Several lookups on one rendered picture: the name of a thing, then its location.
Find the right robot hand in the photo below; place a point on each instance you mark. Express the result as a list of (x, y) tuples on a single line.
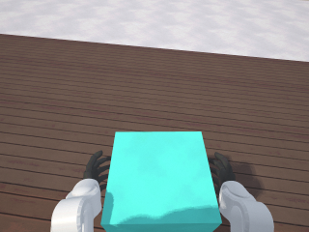
[(224, 174)]

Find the robot left forearm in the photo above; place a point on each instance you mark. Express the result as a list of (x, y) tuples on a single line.
[(76, 213)]

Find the left robot hand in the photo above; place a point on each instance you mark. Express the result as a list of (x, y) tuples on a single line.
[(93, 170)]

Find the carton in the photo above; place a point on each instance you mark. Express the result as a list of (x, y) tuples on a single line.
[(159, 181)]

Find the robot right forearm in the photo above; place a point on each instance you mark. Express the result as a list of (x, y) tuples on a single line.
[(244, 213)]

